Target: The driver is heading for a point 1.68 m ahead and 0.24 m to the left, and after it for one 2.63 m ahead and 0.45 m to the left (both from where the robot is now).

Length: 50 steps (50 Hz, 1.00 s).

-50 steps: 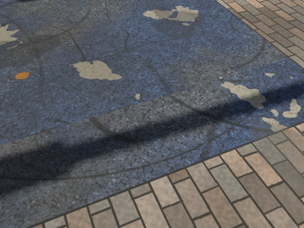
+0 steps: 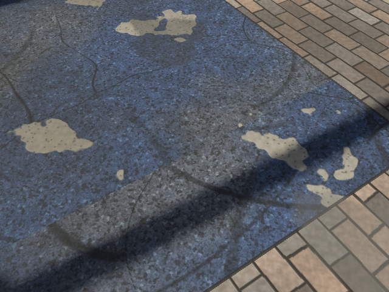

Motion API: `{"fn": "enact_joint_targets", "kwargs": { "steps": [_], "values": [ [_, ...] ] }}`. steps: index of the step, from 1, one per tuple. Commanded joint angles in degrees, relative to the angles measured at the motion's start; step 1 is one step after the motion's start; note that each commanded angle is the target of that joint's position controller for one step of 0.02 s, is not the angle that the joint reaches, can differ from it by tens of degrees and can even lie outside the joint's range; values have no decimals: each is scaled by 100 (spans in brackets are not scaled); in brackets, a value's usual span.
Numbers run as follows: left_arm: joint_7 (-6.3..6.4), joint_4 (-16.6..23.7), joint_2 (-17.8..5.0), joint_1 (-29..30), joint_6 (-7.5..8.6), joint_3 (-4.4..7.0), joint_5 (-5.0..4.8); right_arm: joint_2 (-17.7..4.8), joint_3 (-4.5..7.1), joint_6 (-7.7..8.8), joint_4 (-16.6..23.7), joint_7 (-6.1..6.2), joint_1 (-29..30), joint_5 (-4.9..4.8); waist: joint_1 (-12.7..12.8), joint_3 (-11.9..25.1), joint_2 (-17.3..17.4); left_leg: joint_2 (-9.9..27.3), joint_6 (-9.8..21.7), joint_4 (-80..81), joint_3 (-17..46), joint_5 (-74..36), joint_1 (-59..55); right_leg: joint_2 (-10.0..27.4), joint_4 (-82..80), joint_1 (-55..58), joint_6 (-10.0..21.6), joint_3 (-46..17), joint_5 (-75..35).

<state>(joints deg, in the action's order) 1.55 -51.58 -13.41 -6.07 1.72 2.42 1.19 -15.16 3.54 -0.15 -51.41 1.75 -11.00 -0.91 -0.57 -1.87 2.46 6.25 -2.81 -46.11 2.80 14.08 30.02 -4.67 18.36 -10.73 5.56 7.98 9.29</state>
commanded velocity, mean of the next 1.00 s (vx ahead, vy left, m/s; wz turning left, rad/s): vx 0.01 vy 0.00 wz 0.19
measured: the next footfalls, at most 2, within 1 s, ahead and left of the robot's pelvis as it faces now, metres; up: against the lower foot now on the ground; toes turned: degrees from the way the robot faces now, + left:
left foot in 0.18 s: +0.08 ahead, +0.14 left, +0.00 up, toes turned +10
right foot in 0.64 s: +0.17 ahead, -0.08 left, +0.00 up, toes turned +20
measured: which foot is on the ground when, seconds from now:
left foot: up 0.00-0.16, down 0.18-1.00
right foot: down 0.00-0.20, up 0.22-0.62, down 0.64-0.98, up 1.00-1.00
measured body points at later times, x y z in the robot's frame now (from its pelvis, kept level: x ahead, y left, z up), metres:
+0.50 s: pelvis +0.06 +0.05 +0.00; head +0.10 +0.08 +0.45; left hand +0.13 +0.36 -0.12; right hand +0.27 -0.20 -0.09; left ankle +0.04 +0.14 -0.74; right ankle +0.14 -0.11 -0.69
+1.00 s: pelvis +0.08 +0.03 -0.01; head +0.12 +0.04 +0.44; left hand +0.18 +0.33 -0.12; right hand +0.25 -0.25 -0.12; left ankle +0.04 +0.14 -0.74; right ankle +0.13 -0.09 -0.74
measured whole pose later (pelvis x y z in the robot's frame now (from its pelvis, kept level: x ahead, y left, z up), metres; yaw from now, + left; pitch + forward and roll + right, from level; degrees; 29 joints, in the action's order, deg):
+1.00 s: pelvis +0.08 +0.03 -0.01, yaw +10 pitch +1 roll +1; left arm 1.4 -47.0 -17.8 -5.8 -1.1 3.8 -1.5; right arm -17.5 4.8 0.1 -47.8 2.3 -9.9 0.4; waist 0.0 -2.8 -2.2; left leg -2.2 0.5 -29.5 1.3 18.4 12.3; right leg -3.3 34.3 -19.5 0.6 -9.1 14.9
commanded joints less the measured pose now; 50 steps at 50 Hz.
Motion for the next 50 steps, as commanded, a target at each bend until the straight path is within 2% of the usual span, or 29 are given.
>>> {"fn": "enact_joint_targets", "kwargs": {
  "steps": [1, 5, 7, 8, 9, 10, 11, 12, 13, 14, 15, 19, 23, 26, 29, 30, 31, 32, 33, 34, 35, 36, 38, 43, 46, 47, 48, 49, 50],
  "values": [
    [123, 276, -994, -122, -103, 249, -61, -542, 137, 22, 532, -37, 314, 7, 186, 327, -579, 11, -21, -27, -101, 422, 339, 2140, -434, 801, 936, -1085, -1559],
    [182, 389, -1145, -153, -276, 314, -125, -440, 126, 34, 698, -177, 371, -50, 166, 538, -712, -245, 62, 518, -445, 764, 55, 2291, 195, 1299, 806, -909, -3007],
    [211, 467, -1214, -45, -347, 344, -200, -432, 140, 50, 684, -286, 193, -76, 4, 652, -772, -443, 237, 1336, -674, 294, -504, 2193, 654, 1276, 582, -687, -3314],
    [222, 465, -1211, -57, -367, 353, -253, -503, 175, 67, 646, -323, -4, -67, -140, 719, -759, -562, 397, 2062, -727, -470, -1052, 2011, 1061, 1074, 325, -466, -3179],
    [194, 425, -1151, -282, -331, 353, -224, -870, 303, 67, 647, -286, -199, -25, -194, 877, -396, -394, 670, 2516, -230, -1732, -1913, 1651, 1796, 512, -91, -173, -2527],
    [128, 720, -826, -51, -243, 249, 21, -1645, 498, 52, 710, -159, -511, 98, -170, 1174, 1033, 937, 1386, 2218, 1574, -4729, -3239, 986, 3417, -1184, -602, 173, -77],
    [79, 920, -700, 354, -164, 210, 95, -1647, 459, 63, 759, -158, -675, 219, -322, 1524, 1362, 1782, 2521, 2216, 2745, -5914, -3756, 129, 4594, -2443, -817, -499, 3065],
    [-3, 849, -935, 340, -126, 280, -37, -1378, 387, 114, 844, -186, -559, 202, -335, 1551, 490, 1591, 2493, 2277, 2271, -5505, -3688, 371, 5158, -2649, -787, -1126, 3019],
    [-17, 785, -958, 301, -120, 306, -183, -1260, 380, 156, 922, -155, -164, 125, -143, 1185, 308, 1156, 2114, 2249, 1707, -4892, -3488, 500, 5175, -2857, -760, -1183, 2500],
    [32, 691, -941, 221, -137, 319, -179, -1158, 370, 148, 981, -121, 112, 18, -23, 934, 88, 858, 1800, 2303, 1424, -4312, -3224, 576, 4891, -2947, -802, -1165, 2086],
    [90, 680, -1050, 243, -164, 362, -129, -1055, 335, 124, 1025, -78, 242, -58, 33, 828, 157, 738, 1666, 2380, 1332, -4022, -3001, 644, 4658, -2833, -856, -1192, 1772],
    [113, 701, -836, 178, -160, 323, -154, -1152, 362, 31, 1080, 3, 153, 8, 85, 856, 396, 484, 1644, 2429, 1281, -3932, -2709, 422, 3932, -2396, -1048, -1120, 1231],
    [90, 684, -796, 249, -164, 294, -157, -1167, 343, -41, 1118, 63, 236, 39, -6, 883, 560, 453, 1573, 2401, 1334, -3323, -2475, 452, 3057, -1913, -1142, -1118, 903],
    [42, 682, -851, 264, -159, 300, -174, -1120, 287, -79, 1105, 41, 323, 103, -59, 785, 674, 461, 1560, 2385, 1448, -2957, -2128, 475, 2647, -1404, -1087, -1063, 930],
    [-22, 677, -885, 213, -101, 302, -184, -1052, 217, -103, 1072, 25, 384, 102, -77, 660, 726, 471, 1512, 2215, 1674, -2759, -2089, 464, 2030, -1053, -945, -997, 1011],
    [-52, 646, -857, 109, -67, 297, -183, -1009, 182, -112, 1066, 33, 451, 77, 11, 625, 704, 412, 1437, 2108, 1712, -2623, -2061, 448, 1535, -812, -865, -949, 764],
    [-94, 542, -767, -142, -23, 274, -161, -835, 99, -114, 1045, 50, 548, 56, 202, 647, 607, 290, 1252, 1991, 1594, -2241, -1954, 486, 650, -296, -756, -895, 3],
    [-124, 490, -772, -210, 13, 245, -73, -555, -6, -72, 936, 49, 292, 115, 182, 691, 327, 44, 941, 1926, 1445, -1535, -1746, 753, 66, 319, -631, -1200, -993],
    [-123, 514, -1131, -215, 27, 266, 28, -325, -81, -14, 832, 29, -177, 306, -179, 900, -683, -502, 575, 1263, 877, -183, -1482, 1662, 122, 843, -329, -2234, -2528],
    [-146, 502, -998, 153, 33, 155, 105, -420, -30, 8, 790, 25, -365, 296, -496, 734, -1279, -713, 288, 1446, 608, 1087, -1534, 2101, 249, 250, 500, -2678, -2815],
    [-189, 583, -808, 446, 54, 114, 36, -701, 12, 16, 742, 50, -159, 318, -392, 568, -1161, -557, 135, 1669, 479, 697, -1889, 1914, 164, -169, 624, -2664, -2012],
    [-219, 544, -914, 407, 65, 149, -27, -836, 65, 19, 720, 67, 108, 276, -239, 469, -1108, -628, 135, 1800, 404, 254, -1967, 1540, 190, -198, 383, -2439, -1364],
    [-222, 530, -1335, 243, 74, 248, -144, -939, 132, -56, 747, 134, 362, 207, -67, 305, -1204, -710, 153, 1664, 251, 12, -1886, 1360, 163, -311, 224, -2522, -867],
    [-73, 589, -1331, 32, -30, 299, -212, -687, 166, 5, 709, 137, 267, 130, 39, 505, -1186, -870, 154, 1300, 16, 308, -1453, 1468, 386, 70, 558, -3100, -1448],
    [0, 733, -1334, 203, -139, 329, -251, -611, 191, 80, 643, 81, 13, 107, -87, 639, -1115, -858, 231, 1467, 28, 331, -1517, 1475, 599, 81, 575, -3253, -1856],
    [20, 816, -1300, 309, -185, 330, -266, -657, 213, 103, 604, 63, -103, 107, -137, 655, -959, -783, 300, 1717, 60, 11, -1773, 1316, 756, -135, 442, -3136, -1786],
    [34, 917, -1223, 393, -225, 317, -281, -810, 265, 113, 569, 54, -224, 116, -141, 667, -620, -539, 411, 2008, 219, -519, -2119, 1016, 1073, -479, 221, -2857, -1491],
    [25, 1025, -1093, 381, -247, 295, -304, -1130, 352, 86, 539, 62, -216, 124, 19, 573, 141, -74, 684, 2290, 712, -1048, -2404, 502, 1577, -1081, -83, -2230, -821],
    [2, 1037, -1039, 355, -253, 279, -299, -1263, 391, 65, 564, 72, -306, 181, -54, 436, 846, 709, 1196, 2653, 1518, -1847, -2738, 32, 2270, -1855, -385, -1608, 417]
  ]
}}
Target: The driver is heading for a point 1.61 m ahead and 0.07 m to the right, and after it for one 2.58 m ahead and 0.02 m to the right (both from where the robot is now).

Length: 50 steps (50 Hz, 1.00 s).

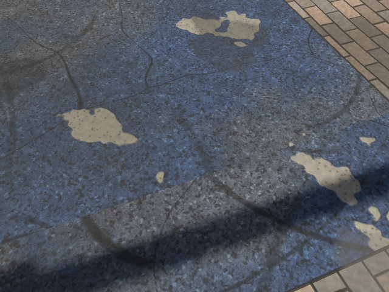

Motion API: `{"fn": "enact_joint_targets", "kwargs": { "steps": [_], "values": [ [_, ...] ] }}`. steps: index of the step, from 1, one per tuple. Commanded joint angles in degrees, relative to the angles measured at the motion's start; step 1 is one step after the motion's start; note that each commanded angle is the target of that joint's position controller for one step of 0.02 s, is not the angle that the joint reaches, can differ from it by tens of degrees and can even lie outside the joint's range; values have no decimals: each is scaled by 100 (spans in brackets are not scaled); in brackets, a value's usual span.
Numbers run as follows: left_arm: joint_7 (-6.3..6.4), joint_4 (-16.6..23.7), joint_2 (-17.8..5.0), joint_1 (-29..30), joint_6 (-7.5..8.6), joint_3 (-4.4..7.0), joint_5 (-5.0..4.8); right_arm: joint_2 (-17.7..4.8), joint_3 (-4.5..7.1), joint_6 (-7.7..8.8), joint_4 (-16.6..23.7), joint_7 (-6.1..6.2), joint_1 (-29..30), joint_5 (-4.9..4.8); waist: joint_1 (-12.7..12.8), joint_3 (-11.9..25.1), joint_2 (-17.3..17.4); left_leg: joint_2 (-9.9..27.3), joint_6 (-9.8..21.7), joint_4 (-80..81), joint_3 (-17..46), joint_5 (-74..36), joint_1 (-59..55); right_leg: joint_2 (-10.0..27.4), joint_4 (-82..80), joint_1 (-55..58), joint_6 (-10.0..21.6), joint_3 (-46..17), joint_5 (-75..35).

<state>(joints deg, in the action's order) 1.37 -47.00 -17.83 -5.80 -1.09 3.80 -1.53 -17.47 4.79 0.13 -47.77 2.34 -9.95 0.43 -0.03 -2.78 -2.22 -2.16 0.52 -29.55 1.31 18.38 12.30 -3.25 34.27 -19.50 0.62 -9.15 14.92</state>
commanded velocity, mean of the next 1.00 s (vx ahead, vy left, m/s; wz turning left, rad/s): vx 0.00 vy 0.00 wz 0.00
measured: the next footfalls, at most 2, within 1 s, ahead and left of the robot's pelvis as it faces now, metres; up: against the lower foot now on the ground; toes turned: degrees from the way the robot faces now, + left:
right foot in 0.32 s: +0.03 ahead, -0.15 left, +0.00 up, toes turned -13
left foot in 0.84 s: +0.01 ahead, +0.08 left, +0.00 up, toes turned +1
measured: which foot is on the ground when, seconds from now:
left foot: down 0.00-0.32, up 0.34-0.82, down 0.84-1.00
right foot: up 0.00-0.30, down 0.32-0.84, up 0.86-1.00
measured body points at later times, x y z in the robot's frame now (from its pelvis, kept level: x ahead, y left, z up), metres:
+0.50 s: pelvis -0.01 -0.06 +0.01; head +0.02 -0.09 +0.45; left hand +0.20 +0.17 -0.09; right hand +0.03 -0.37 -0.12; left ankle -0.01 +0.10 -0.67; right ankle -0.01 -0.14 -0.73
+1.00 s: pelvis -0.02 -0.01 +0.01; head +0.02 +0.03 +0.46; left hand +0.13 +0.30 -0.11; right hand +0.10 -0.30 -0.08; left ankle -0.03 +0.08 -0.73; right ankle -0.04 -0.16 -0.65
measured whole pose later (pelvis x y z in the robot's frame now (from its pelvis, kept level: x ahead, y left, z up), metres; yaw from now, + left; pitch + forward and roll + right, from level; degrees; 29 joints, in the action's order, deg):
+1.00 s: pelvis -0.02 -0.01 +0.01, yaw +3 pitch +1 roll -2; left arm 2.4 -46.6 -19.6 -3.5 -1.8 5.7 0.1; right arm -17.3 3.7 0.3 -44.2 0.3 -11.9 -0.4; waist -0.6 -4.4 -2.1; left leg -1.3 3.3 -26.2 1.5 14.2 12.8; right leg -0.2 62.3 -28.1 -2.9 -0.9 25.5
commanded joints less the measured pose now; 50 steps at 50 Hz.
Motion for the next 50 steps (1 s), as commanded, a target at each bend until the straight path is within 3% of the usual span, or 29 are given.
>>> {"fn": "enact_joint_targets", "kwargs": {
  "steps": [1, 2, 3, 4, 6, 10, 13, 15, 16, 17, 18, 19, 21, 22, 24, 26, 30, 33, 37, 39, 41, 42, 43, 44, 45, 46, 47, 48, 50],
  "values": [
    [-8, 566, -662, 220, 32, 187, 7, -872, 201, 59, 344, 40, -236, 134, -126, 556, 1716, 2438, 1457, 1142, 2293, -3298, -1087, -142, 1970, -1424, -69, 389, 1989],
    [-37, 500, -855, 96, 23, 284, 11, -716, 122, 83, 486, 63, -63, 141, -32, 540, 1165, 2605, 1640, 1089, 2170, -3810, -960, 75, 2973, -1515, -156, 226, 2225],
    [-55, 439, -838, -30, -28, 318, -22, -694, 105, 98, 582, 89, 187, 82, 128, 453, 770, 2381, 1464, 975, 1675, -3789, -879, 211, 3280, -1522, -232, 195, 1920],
    [-62, 425, -681, -54, -81, 277, -22, -747, 121, 110, 588, 90, 330, -2, 173, 290, 658, 2098, 1223, 969, 1215, -3530, -881, 334, 3017, -1613, -318, 269, 1524],
    [-97, 558, -456, 237, -111, 190, -5, -876, 155, 81, 507, 111, 135, -30, -50, 224, 849, 1841, 1131, 1007, 728, -3583, -1060, 397, 2595, -1647, -501, 585, 1036],
    [-274, 862, -385, 479, -110, 109, -35, -1059, 227, -29, 495, 120, 25, -32, -224, 488, 1133, 1809, 1088, 918, 134, -3599, -1064, 495, 1289, -795, -489, 1032, 798],
    [-342, 909, -559, 289, -165, 180, -19, -1174, 267, -31, 476, 47, 9, -126, -172, 550, 1208, 1902, 978, 660, 16, -3322, -867, 365, 414, -137, -291, 1321, 491],
    [-305, 753, -609, -218, -195, 250, 36, -1040, 219, 8, 396, -19, -2, -225, 103, 624, 976, 1690, 619, 32, -240, -2718, -408, 141, -826, 881, 22, 1404, -519],
    [-219, 716, -944, -507, -196, 362, 32, -800, 148, 55, 287, -75, -348, -101, 120, 873, 221, 1354, 170, -870, -662, -1776, 290, 529, -1131, 1914, 262, 708, -2058],
    [-91, 838, -1590, -658, -185, 450, 138, -304, -48, 92, 544, -139, -294, 239, 0, 1135, -1574, 633, -427, -2649, -926, 1992, 1909, 2281, -925, 2879, 1187, -1415, -4917],
    [-170, 834, -1207, -810, -33, 302, 312, -564, 32, 78, 628, -98, 149, 60, 415, 1609, -845, 454, -478, -3518, 26, 2429, 1928, 2749, -1196, 2207, 2094, -1868, -4440],
    [-209, 820, -1094, -542, 91, 263, 302, -772, 98, 18, 619, -60, 299, -127, 312, 1125, -514, 571, -444, -3833, 112, 2087, 2024, 2435, -1347, 1841, 1974, -1351, -3747],
    [-160, 748, -588, 28, 196, 109, 204, -724, 111, -91, 359, 35, 79, -98, 51, 739, -268, 778, -404, -3409, 220, 1305, 1855, 1870, -1482, 1384, 1360, -593, -2396],
    [-136, 687, -439, 195, 217, 40, 213, -693, 108, -132, 280, 60, -45, -54, -67, 671, -325, 779, -441, -3239, 222, 933, 1464, 1717, -1563, 1028, 1255, -315, -2375],
    [-91, 510, -212, 224, 261, -50, 299, -534, 65, -144, 112, 36, -317, -84, -170, 700, -472, 723, -495, -2739, 206, 496, 926, 1528, -1707, 832, 1184, 117, -2158],
    [-39, 406, -327, 273, 273, -24, 305, -465, 4, -134, 146, 16, -134, -112, -71, 571, -486, 712, -504, -1973, 170, 393, 713, 1483, -1784, 846, 1156, 283, -1672],
    [65, 275, -824, 101, 159, 145, 224, -680, 29, -153, 347, -5, 140, -154, 152, 327, -425, 644, -487, -1757, 8, 759, 1023, 1910, -1878, 1121, 1416, -88, -1068],
    [104, 262, -783, 99, 99, 173, 196, -603, 31, -179, 417, -27, 140, -163, 164, 231, -325, 704, -450, -1911, -15, 945, 1287, 2136, -1887, 1298, 1494, -156, -1179],
    [125, 306, -795, 238, 36, 216, 195, -485, 20, -192, 471, -131, 45, -165, 64, 457, -343, 637, -347, -1600, -258, 911, 973, 2164, -1638, 1444, 1426, 261, -2165],
    [127, 327, -843, 312, -13, 241, 151, -464, 25, -206, 470, -218, -89, -174, -51, 603, -399, 536, -241, -1071, -435, 597, 632, 2132, -1381, 1483, 1299, 522, -2554],
    [133, 318, -851, 380, -75, 261, 42, -487, 59, -214, 367, -296, -450, -165, -285, 687, -411, 335, 10, 114, -640, -375, -44, 1933, -871, 1255, 924, 904, -2251],
    [108, 212, -719, 90, -83, 253, 19, -737, 136, -211, 377, -278, -530, -124, -255, 605, 63, 472, 273, 800, -131, -1326, -515, 1607, -193, 768, 440, 1277, -1363],
    [57, 382, -376, 105, -53, 166, 280, -1434, 301, -199, 485, -164, -624, -113, -54, 650, 1709, 1879, 898, 918, 1835, -3568, -1399, 865, 1449, -782, -197, 1883, 841],
    [86, 675, -413, 808, -11, 173, 290, -1562, 275, -81, 624, -228, -614, 98, -367, 639, 1769, 2627, 2000, 1106, 2899, -4141, -1029, 116, 2617, -1544, -364, 1138, 2574],
    [90, 658, -599, 801, -11, 235, 200, -1403, 243, 57, 689, -270, -454, 140, -307, 652, 1021, 2394, 2010, 1161, 2535, -3786, -1028, 290, 3192, -1693, -334, 667, 2381],
    [86, 576, -666, 637, -10, 270, 119, -1276, 225, 142, 704, -250, -163, 55, -100, 509, 877, 2020, 1659, 1093, 2027, -3480, -1042, 412, 3254, -1784, -287, 546, 1798],
    [118, 435, -701, 456, -10, 300, 134, -1135, 202, 156, 745, -218, 51, -55, -4, 479, 675, 1760, 1372, 1052, 1773, -3181, -1069, 476, 3123, -1813, -299, 511, 1403],
    [142, 394, -764, 396, -11, 325, 173, -1006, 153, 150, 772, -177, 138, -140, 38, 475, 730, 1651, 1258, 1055, 1672, -3229, -1076, 511, 3037, -1772, -348, 472, 1089],
    [120, 365, -658, 286, 21, 314, 148, -932, 113, 119, 803, -126, 7, -119, 50, 646, 817, 1490, 1265, 1053, 1553, -3497, -1074, 390, 3099, -1513, -450, 504, 703]
  ]
}}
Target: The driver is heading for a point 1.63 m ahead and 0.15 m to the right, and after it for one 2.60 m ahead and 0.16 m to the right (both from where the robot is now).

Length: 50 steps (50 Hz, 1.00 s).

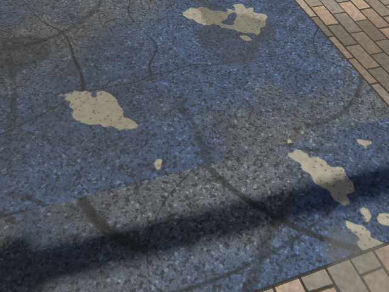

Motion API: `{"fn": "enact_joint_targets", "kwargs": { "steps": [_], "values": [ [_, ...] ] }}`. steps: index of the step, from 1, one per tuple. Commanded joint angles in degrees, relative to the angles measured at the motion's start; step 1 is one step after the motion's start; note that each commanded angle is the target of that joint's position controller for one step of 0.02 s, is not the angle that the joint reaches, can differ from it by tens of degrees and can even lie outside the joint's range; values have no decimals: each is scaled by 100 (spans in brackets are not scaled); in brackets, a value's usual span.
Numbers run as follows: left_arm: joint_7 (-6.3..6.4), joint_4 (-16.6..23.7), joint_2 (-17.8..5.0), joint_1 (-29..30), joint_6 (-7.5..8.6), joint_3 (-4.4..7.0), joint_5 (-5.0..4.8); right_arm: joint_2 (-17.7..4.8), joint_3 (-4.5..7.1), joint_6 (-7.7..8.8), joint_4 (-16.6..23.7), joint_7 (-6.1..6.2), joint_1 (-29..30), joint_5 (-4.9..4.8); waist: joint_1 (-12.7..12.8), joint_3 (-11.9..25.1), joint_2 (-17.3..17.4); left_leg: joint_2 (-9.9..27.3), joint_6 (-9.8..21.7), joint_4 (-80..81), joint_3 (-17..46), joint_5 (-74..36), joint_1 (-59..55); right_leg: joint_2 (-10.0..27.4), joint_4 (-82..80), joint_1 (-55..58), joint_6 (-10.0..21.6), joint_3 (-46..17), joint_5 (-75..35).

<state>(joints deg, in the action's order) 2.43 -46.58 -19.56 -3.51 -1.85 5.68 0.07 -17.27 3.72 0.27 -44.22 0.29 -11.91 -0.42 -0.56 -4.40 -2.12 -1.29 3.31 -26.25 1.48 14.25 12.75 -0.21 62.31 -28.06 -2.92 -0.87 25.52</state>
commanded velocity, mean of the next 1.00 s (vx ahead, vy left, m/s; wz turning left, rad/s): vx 0.32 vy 0.00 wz -0.15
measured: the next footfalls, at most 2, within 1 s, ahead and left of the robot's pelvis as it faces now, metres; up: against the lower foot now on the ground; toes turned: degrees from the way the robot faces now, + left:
right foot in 0.38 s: +0.09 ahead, -0.14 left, +0.00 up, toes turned +5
left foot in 0.82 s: +0.40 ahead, +0.09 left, +0.00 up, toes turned -11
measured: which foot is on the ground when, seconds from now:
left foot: down 0.00-0.38, up 0.40-0.80, down 0.82-1.00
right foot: up 0.00-0.36, down 0.38-0.82, up 0.84-1.00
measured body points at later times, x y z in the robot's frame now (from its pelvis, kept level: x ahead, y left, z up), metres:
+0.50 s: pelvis +0.08 -0.04 +0.00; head +0.09 -0.06 +0.45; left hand +0.13 +0.24 -0.11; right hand +0.23 -0.30 -0.12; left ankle +0.02 +0.08 -0.68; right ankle +0.05 -0.14 -0.74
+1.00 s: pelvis +0.32 +0.00 +0.00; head +0.35 +0.00 +0.45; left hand +0.49 +0.26 -0.11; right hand +0.38 -0.30 -0.10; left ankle +0.36 +0.10 -0.74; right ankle +0.26 -0.13 -0.66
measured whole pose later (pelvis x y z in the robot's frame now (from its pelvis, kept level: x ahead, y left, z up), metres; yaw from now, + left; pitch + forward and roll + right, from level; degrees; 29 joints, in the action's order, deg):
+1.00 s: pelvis +0.32 +0.00 +0.00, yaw -14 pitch +1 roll +2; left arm 0.5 -42.7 -18.7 -15.6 2.1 3.9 -1.9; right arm -15.4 3.4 6.0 -43.0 -0.9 -13.1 0.6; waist -0.6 -1.8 -2.7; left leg -1.6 1.3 -21.1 -3.8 9.7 12.2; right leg 3.0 65.2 -29.0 1.0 -3.5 19.5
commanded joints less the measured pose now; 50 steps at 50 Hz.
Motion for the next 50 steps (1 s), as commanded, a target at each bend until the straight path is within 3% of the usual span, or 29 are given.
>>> {"fn": "enact_joint_targets", "kwargs": {
  "steps": [1, 6, 9, 13, 15, 18, 19, 20, 21, 22, 23, 25, 27, 30, 32, 34, 37, 39, 40, 41, 42, 43, 44, 45, 46, 47, 50],
  "values": [
    [12, 325, -454, 43, 110, 121, -35, -958, 224, 93, 460, 93, 146, -23, 80, 849, 804, 1365, 1000, 720, 1525, -3071, -1200, 59, 168, -650, -129, -327, -456],
    [4, 322, -348, 104, 140, 70, -57, -957, 200, 6, 470, 154, 115, 18, -63, 771, 972, 1273, 962, 737, 1545, -2366, -1192, 117, -1010, -391, -285, -295, -673],
    [-97, 366, -336, 235, 225, 25, -93, -961, 177, 8, 377, 136, 17, 1, -264, 557, 1145, 1166, 978, 1229, 1799, 522, -755, 168, -1778, -83, -217, -154, -814],
    [-257, 394, -377, 261, 497, -17, -136, -1015, 146, 76, 262, 75, -27, 18, -358, 263, 1204, 1258, 995, 1371, 2132, 1385, -527, 145, -2639, 305, 29, -6, -596],
    [-327, 306, -351, 88, 616, -50, -174, -1025, 132, 114, 242, 51, -17, 2, -297, 259, 1126, 1314, 976, 1307, 2108, 1455, -455, 140, -2982, 611, 218, 147, -735],
    [-367, -33, -287, -647, 717, -66, -185, -799, 46, 167, 233, 12, 72, 7, 117, 372, 838, 1080, 754, 849, 1769, 1492, 170, -8, -3683, 1873, 516, 264, -1118],
    [-348, -157, -385, -1091, 735, -48, -194, -552, -33, 208, 272, 1, 169, 53, 312, 468, 618, 865, 555, 259, 1435, 1275, 539, 288, -3830, 2410, 677, -218, -956],
    [-320, -241, -762, -1550, 748, 8, -170, -218, -122, 283, 432, -15, 318, 109, 368, 572, -410, 215, 160, -1281, 507, 1067, 1317, 1166, -4391, 3002, 1106, -1687, -517],
    [-398, -351, -1293, -1989, 773, 147, -106, -485, -40, 410, 762, 23, 586, -4, 474, 333, -1488, -287, -92, -2589, -9, 1974, 2736, 2089, -5118, 3410, 2025, -3825, 231],
    [-437, -283, -939, -1870, 833, 44, -116, -855, 57, 503, 755, 30, 649, -101, 456, 30, -862, 38, -99, -3292, 322, 2042, 3359, 2208, -5211, 3397, 2171, -4085, 685],
    [-436, -197, -690, -1705, 861, -26, -111, -870, 73, 570, 707, -15, 629, -126, 389, -96, -651, 245, -60, -3506, 423, 1444, 3526, 1934, -5191, 3409, 1995, -3590, 610],
    [-395, -113, -581, -1629, 824, -67, -129, -765, 82, 656, 715, -68, 781, 7, 388, -65, -408, 412, -122, -3294, 300, 635, 3630, 1556, -5195, 3470, 1765, -2862, -402],
    [-307, -103, -415, -1758, 728, -123, -130, -568, 62, 686, 800, -135, 936, 62, 352, 82, -435, 413, -295, -2690, 165, 153, 3196, 1215, -5233, 3233, 1634, -2244, -1383],
    [-159, -18, -543, -1785, 624, -81, -131, -247, -34, 678, 910, -174, 1262, 48, 398, 89, -400, 199, -587, -1546, -75, -544, 2507, 878, -5233, 2622, 1523, -1632, -2193],
    [-105, 23, -655, -1901, 577, -41, -132, -152, -74, 684, 1016, -199, 1567, 5, 504, 34, -432, 54, -677, -849, -128, -1045, 1966, 776, -5182, 2158, 1438, -1482, -2230],
    [-89, 37, -687, -2078, 544, -21, -163, -236, -55, 685, 1097, -213, 1725, -54, 556, 20, -486, -28, -697, -504, -93, -1344, 1558, 862, -5115, 1940, 1393, -1618, -2160],
    [-71, 107, -735, -2022, 514, 23, -217, -518, 49, 697, 1109, -184, 1516, -102, 334, 55, -600, 51, -556, -212, 162, -1308, 1107, 1098, -4857, 2085, 1217, -1974, -2250],
    [-79, 191, -694, -1870, 483, 32, -187, -753, 169, 715, 976, -125, 882, -93, -50, 335, -629, 23, -324, 3, 81, -1054, 269, 997, -4192, 2103, 1048, -1943, -3110],
    [-105, 259, -540, -1819, 477, -15, -128, -950, 274, 718, 835, -71, 206, -63, -391, 836, -513, 187, -128, 93, 136, -1029, -714, 650, -3247, 1895, 871, -1721, -3451],
    [-125, 454, -149, -1824, 469, -148, 17, -1270, 356, 694, 748, -10, -778, 38, -750, 1869, 100, 1181, 240, -73, 1132, -291, -2279, 252, -1571, 1136, 699, -1398, -2469],
    [-128, 658, 461, -2664, 537, -311, -192, -1661, 415, 618, 584, -74, -1045, 138, -250, 2610, 2264, 2543, 1086, 750, 3986, 1182, -3708, -507, 275, -720, 420, -854, 766],
    [-113, 496, -251, -2542, 536, -175, -333, -992, 269, 615, 647, -105, -802, 94, -305, 2008, 1736, 2522, 1016, 1177, 4365, 2154, -3171, -33, 1078, -1377, 400, -988, 670],
    [-123, 569, -583, -1945, 516, -76, -332, -653, 178, 605, 683, -81, -470, 40, -365, 1183, 1147, 2276, 810, 1190, 3311, 1764, -2417, 200, 1174, -1536, 424, -825, 125],
    [-117, 604, -530, -1667, 496, -78, -260, -557, 142, 592, 655, -81, -213, 59, -257, 783, 693, 2014, 719, 1215, 2462, 801, -1726, 433, 1048, -1325, 400, -680, -294],
    [-138, 650, -430, -1487, 500, -79, -168, -430, 112, 586, 570, -96, -119, 104, -183, 541, 625, 1761, 700, 1327, 1958, 181, -1228, 551, 788, -1166, 405, -677, -536],
    [-177, 674, -312, -1501, 481, -83, -175, -402, 96, 609, 508, -96, -69, 162, -51, 469, 789, 1614, 692, 1465, 1584, -141, -885, 666, 639, -907, 415, -685, -681],
    [-226, 769, -19, -1341, 416, -164, -169, -445, 137, 707, 332, -124, -109, 66, 50, 290, 708, 1587, 904, 1825, 1059, -653, -532, 694, 66, -875, 381, -589, -771]
  ]
}}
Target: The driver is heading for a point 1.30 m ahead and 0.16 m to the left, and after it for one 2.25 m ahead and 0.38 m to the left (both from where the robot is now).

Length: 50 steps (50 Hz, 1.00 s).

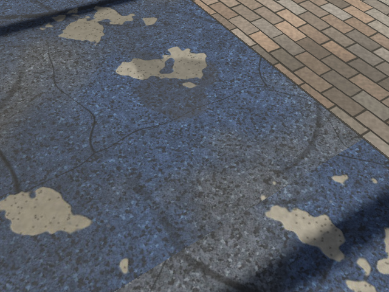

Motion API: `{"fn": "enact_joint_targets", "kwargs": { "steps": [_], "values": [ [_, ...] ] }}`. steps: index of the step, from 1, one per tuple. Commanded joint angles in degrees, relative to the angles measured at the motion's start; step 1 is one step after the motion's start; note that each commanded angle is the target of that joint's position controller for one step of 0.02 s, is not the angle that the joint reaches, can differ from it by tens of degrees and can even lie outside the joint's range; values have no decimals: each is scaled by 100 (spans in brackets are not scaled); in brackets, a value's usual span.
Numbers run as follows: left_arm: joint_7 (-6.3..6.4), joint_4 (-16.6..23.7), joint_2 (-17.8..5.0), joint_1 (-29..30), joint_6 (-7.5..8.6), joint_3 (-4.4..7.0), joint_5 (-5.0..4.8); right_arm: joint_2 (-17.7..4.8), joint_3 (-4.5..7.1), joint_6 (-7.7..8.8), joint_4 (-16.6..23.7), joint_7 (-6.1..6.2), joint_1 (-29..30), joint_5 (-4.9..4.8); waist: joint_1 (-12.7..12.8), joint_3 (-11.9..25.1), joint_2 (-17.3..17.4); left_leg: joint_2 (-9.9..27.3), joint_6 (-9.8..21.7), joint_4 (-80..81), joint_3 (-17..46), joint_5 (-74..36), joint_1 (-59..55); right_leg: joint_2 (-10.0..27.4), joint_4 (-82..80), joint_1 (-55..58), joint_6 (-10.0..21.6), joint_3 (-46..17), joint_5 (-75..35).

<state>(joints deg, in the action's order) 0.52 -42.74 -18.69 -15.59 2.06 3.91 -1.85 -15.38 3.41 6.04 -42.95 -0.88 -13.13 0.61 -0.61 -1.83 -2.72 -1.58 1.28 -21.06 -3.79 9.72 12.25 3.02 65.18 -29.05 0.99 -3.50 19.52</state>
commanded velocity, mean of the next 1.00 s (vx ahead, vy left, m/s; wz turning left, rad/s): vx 0.35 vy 0.00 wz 0.25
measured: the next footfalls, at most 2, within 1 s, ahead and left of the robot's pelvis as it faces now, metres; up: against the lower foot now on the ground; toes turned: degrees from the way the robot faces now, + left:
right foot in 0.30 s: +0.32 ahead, -0.17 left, +0.00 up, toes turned -4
left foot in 0.80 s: +0.40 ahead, +0.08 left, +0.00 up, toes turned +17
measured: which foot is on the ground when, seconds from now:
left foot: down 0.00-0.30, up 0.32-0.78, down 0.80-1.00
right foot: up 0.00-0.28, down 0.30-0.80, up 0.82-1.00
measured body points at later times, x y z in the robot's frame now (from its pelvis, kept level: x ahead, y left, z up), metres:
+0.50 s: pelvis +0.25 -0.07 +0.00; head +0.29 -0.08 +0.45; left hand +0.36 +0.21 -0.10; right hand +0.36 -0.35 -0.13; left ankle +0.24 +0.09 -0.66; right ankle +0.28 -0.16 -0.74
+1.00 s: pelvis +0.40 +0.00 +0.00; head +0.43 +0.03 +0.45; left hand +0.49 +0.31 -0.09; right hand +0.57 -0.25 -0.09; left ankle +0.36 +0.07 -0.74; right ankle +0.50 -0.15 -0.68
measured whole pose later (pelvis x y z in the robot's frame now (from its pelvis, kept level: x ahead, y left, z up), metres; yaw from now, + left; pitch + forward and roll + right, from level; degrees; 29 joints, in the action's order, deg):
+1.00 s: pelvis +0.40 +0.00 +0.00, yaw +20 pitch +2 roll -1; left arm -1.4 -42.2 -17.8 -5.5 5.0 4.2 0.3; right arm -16.0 3.8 1.8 -39.5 0.0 -18.6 -0.8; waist -2.0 -2.0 -1.4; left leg -3.1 4.4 -22.3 2.2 12.4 11.6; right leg 3.3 54.6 -32.1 -1.3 -1.2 15.9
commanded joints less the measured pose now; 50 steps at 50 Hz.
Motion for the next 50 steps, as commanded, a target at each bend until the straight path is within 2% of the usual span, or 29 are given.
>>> {"fn": "enact_joint_targets", "kwargs": {
  "steps": [1, 3, 7, 11, 12, 13, 14, 15, 16, 17, 18, 20, 21, 24, 26, 29, 32, 36, 38, 39, 40, 41, 42, 43, 44, 45, 46, 48, 50],
  "values": [
    [-43, 467, -73, 37, 24, -14, 64, -719, 195, 146, 151, -10, -7, -64, 62, -48, 691, 1664, 1183, 1401, 1488, -341, -468, 382, -542, -899, -43, -320, -292],
    [-93, 574, -38, 331, 66, -71, 132, -862, 235, 140, 77, -10, -29, -91, 39, -95, 579, 1636, 1230, 1495, 1192, -597, -522, 427, -1255, -950, -79, -238, -825],
    [-227, 755, -22, 1080, 201, -159, 115, -1073, 269, 52, -60, 9, -236, -181, -213, -188, 545, 1414, 1039, 1474, 571, -917, -459, 278, -2585, -447, -72, 214, -1797],
    [-279, 1010, -208, 1583, 227, -116, 82, -1244, 298, -88, -323, 16, -696, -271, -277, -243, 623, 1697, 872, 1171, 645, -1192, -1040, 118, -3224, -269, 118, 291, -1525],
    [-284, 1020, -285, 1502, 242, -76, 85, -1277, 296, -138, -366, 24, -731, -280, -167, -183, 663, 1734, 814, 962, 697, -1522, -1153, 34, -3368, -34, 182, 338, -1353],
    [-276, 947, -399, 1150, 260, -3, 97, -1317, 287, -182, -379, 36, -665, -283, 108, 23, 695, 1651, 711, 481, 620, -2249, -1145, -120, -3593, 566, 275, 457, -1331],
    [-238, 716, -626, 388, 260, 139, 117, -1224, 234, -206, -391, 47, -676, -263, 502, 505, 628, 1384, 559, -463, 421, -2873, -897, -290, -3737, 1708, 408, 583, -1408],
    [-164, 521, -980, -574, 236, 284, 164, -946, 104, -186, -292, 56, -666, -160, 929, 1236, 406, 1085, 321, -1887, 226, -2035, 18, 298, -3520, 3283, 647, 29, -1496],
    [-98, 512, -1614, -913, 189, 389, 322, -211, -121, -112, -91, 33, -1270, -79, 622, 2066, -1102, 138, -152, -4170, 90, 1343, 2152, 2013, -3855, 5169, 1483, -2541, -1345],
    [-104, 559, -1153, -936, 188, 270, 338, -643, -27, -46, -233, 54, -1160, -203, 804, 2412, -867, 11, -209, -5057, 1050, 2503, 2529, 2249, -4466, 4894, 1654, -3481, -1744],
    [-123, 557, -870, -552, 207, 162, 318, -1011, 107, -57, -151, 72, -828, -341, 703, 1552, -586, 243, -207, -5320, 1132, 2253, 2827, 2075, -4403, 4234, 1450, -2387, -2695],
    [-189, 517, -393, 142, 255, 39, 251, -872, 115, -185, -142, 153, -582, -206, 291, 835, -308, 644, -286, -4821, 879, 1712, 2562, 1542, -4472, 3041, 1187, -924, -3982],
    [-198, 503, -283, 380, 292, 24, 262, -821, 145, -302, -184, 173, -693, -186, 87, 710, -444, 775, -321, -4623, 873, 1482, 2131, 1386, -4652, 2510, 1087, -499, -4112],
    [-130, 430, -382, 816, 381, 88, 330, -565, 138, -572, -116, 199, -751, -189, -190, 489, -359, 711, -467, -4346, 716, 918, 1731, 1346, -5091, 1769, 1190, 178, -4383],
    [-25, 342, -467, 874, 356, 134, 310, -452, 107, -625, 95, 187, -449, -139, -174, 358, -329, 766, -498, -3655, 673, 432, 1822, 1319, -5212, 1755, 1181, 548, -4247],
    [102, 265, -557, 853, 232, 170, 266, -384, 75, -628, 322, 57, -41, -115, -16, 419, -262, 737, -433, -2694, 475, -334, 1556, 1240, -5194, 1936, 1115, 1011, -3999],
    [116, 173, -708, 752, 100, 228, 184, -482, 117, -674, 575, -71, 310, -115, 115, 405, -175, 679, -317, -2145, 342, -307, 1518, 1398, -4982, 2288, 1082, 1100, -3787],
    [39, 86, -965, 610, -4, 347, 32, -644, 204, -839, 895, -125, 694, -158, 194, 229, -164, 663, 20, -1876, 197, 731, 1624, 1802, -4832, 2598, 987, 849, -2018],
    [14, 48, -959, 625, -23, 360, -31, -671, 248, -831, 906, -119, 543, -159, 31, 208, -74, 451, 247, -1307, -78, 786, 1186, 1700, -4343, 2598, 785, 994, -1791],
    [5, 19, -849, 602, -22, 335, -28, -804, 344, -797, 769, -80, 96, -161, -177, 417, 92, 185, 421, -905, -214, 594, 367, 1421, -3558, 2326, 611, 1280, -2115],
    [1, 73, -561, 576, -1, 243, 83, -1327, 565, -766, 533, 13, -785, -216, -461, 859, 825, 502, 799, -618, 617, 111, -949, 946, -1894, 1478, 264, 1680, -2062],
    [6, 560, -143, 837, 94, 91, 286, -2049, 703, -664, 592, 66, -1006, -222, -347, 861, 2200, 1854, 1987, 103, 3830, 685, -2319, -321, 93, -1252, -307, 1557, 1200],
    [-67, 594, -400, 1204, 252, 118, 172, -1612, 542, -481, 684, -16, -1100, -185, -624, 1198, 1493, 2185, 2291, 668, 4685, 1186, -2581, -398, 833, -2020, -259, 128, 1732],
    [-164, 657, -597, 1303, 360, 168, -14, -1261, 422, -357, 681, -32, -906, -172, -502, 834, 1305, 2137, 2077, 687, 4106, 1100, -2377, -133, 795, -2272, -106, -60, 1296],
    [-191, 573, -631, 1239, 416, 176, 22, -1042, 359, -305, 708, -28, -689, -211, -337, 610, 870, 1881, 1794, 607, 3501, 922, -1957, 83, 430, -2059, -18, -78, 816],
    [-178, 520, -654, 1261, 444, 201, 158, -913, 308, -315, 734, -4, -413, -231, -190, 387, 623, 1696, 1592, 629, 3065, 479, -1516, 207, -80, -1816, -25, -50, 424],
    [-174, 482, -638, 1234, 439, 218, 221, -839, 256, -313, 803, 43, -236, -187, -62, 330, 663, 1520, 1481, 709, 2742, -12, -1148, 267, -454, -1410, -58, -45, 86],
    [-194, 424, -464, 1160, 401, 180, 238, -977, 280, -302, 868, 123, -161, -113, 24, 396, 630, 1339, 1444, 792, 2317, -836, -874, 119, -964, -1001, -219, 137, -433],
    [-197, 407, -229, 1305, 353, 80, 229, -1054, 299, -287, 804, 184, -263, -120, -52, 337, 582, 1147, 1327, 841, 1844, -1061, -641, 45, -1790, -706, -364, 234, -982]
  ]
}}
Over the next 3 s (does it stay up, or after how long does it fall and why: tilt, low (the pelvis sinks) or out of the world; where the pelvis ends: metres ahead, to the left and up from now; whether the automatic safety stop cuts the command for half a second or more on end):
stays up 1.45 0.17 0.00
